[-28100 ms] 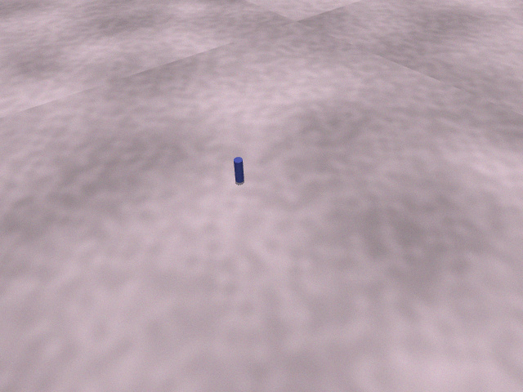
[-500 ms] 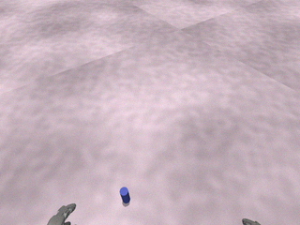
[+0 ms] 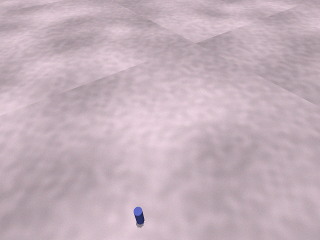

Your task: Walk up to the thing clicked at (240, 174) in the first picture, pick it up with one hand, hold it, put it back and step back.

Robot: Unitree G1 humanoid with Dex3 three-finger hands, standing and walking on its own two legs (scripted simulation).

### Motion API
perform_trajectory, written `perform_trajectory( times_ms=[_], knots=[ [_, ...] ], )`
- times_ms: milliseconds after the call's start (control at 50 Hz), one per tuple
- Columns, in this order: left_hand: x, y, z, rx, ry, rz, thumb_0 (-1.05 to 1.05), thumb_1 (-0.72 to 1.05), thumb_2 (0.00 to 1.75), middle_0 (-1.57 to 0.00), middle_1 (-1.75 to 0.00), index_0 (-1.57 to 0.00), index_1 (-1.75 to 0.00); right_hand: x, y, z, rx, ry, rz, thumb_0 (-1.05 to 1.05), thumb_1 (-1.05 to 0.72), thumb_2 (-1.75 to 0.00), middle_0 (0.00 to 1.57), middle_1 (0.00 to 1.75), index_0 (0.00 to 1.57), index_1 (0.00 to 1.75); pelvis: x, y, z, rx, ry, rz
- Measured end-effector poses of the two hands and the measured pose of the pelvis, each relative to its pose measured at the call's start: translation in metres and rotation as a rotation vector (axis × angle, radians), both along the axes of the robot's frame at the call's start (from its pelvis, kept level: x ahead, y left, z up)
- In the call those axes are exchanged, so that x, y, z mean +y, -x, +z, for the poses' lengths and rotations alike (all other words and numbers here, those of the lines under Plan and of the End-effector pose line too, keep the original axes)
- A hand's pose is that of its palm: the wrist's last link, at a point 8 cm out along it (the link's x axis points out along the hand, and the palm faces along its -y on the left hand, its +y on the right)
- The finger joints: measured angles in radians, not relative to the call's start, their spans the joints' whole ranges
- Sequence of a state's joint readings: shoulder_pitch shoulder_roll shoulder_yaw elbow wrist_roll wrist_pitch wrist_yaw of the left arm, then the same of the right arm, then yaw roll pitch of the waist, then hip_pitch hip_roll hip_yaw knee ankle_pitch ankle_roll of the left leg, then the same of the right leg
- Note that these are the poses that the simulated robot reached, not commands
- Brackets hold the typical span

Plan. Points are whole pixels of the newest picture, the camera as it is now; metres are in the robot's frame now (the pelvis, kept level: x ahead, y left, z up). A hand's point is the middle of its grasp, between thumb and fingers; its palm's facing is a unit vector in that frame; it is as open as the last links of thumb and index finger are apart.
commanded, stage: stand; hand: left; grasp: from the side
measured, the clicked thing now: (139, 215) +0.43 +0.17 -0.71
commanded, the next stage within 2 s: step back in 1.44 s
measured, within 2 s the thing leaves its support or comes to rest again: neither
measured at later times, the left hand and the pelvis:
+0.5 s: hand out of the picture +0.07 +0.23 -0.15, palm faces -0.02 -0.94 -0.35, open 7.4 cm; pelvis +0.01 -0.01 +0.00, yaw -1 degrees
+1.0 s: hand out of the picture +0.08 +0.24 -0.15, palm faces -0.03 -0.94 -0.35, open 7.4 cm; pelvis +0.01 -0.01 +0.01, yaw -1 degrees
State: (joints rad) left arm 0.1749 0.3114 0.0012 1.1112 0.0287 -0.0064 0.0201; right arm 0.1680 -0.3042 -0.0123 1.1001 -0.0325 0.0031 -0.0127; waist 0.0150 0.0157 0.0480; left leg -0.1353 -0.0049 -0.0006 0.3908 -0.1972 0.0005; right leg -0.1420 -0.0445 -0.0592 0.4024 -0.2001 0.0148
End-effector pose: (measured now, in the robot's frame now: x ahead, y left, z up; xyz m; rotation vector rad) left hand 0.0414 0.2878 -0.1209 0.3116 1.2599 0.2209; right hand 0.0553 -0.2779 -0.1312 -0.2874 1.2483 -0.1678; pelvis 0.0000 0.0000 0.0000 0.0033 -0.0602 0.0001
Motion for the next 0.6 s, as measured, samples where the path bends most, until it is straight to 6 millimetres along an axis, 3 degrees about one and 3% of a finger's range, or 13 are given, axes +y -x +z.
perform_trajectory(
  times_ms=[260, 600],
  knots=[
    [-0.001, 0.001, 0.004, 0.029, -0.011, 0.008, 0.01, 0.9, 0.9, -0.21, -0.3, -0.2, -0.3, -0.011, 0.002, 0.001, 0.026, 0.005, -0.008, 0.0, -0.9, -0.9, 0.2, 0.3, 0.21, 0.3, -0.006, -0.001, 0.003, 0.006, 0.001, -0.003],
    [-0.011, -0.031, 0.004, -0.013, 0.006, -0.02, 0.01, 0.9, 0.9, -0.21, -0.3, -0.2, -0.3, -0.021, -0.01, 0.007, 0.008, 0.023, -0.021, 0.0, -0.9, -0.9, 0.2, 0.3, 0.2, 0.3, -0.01, -0.007, 0.005, 0.009, 0.004, -0.013]
  ],
)
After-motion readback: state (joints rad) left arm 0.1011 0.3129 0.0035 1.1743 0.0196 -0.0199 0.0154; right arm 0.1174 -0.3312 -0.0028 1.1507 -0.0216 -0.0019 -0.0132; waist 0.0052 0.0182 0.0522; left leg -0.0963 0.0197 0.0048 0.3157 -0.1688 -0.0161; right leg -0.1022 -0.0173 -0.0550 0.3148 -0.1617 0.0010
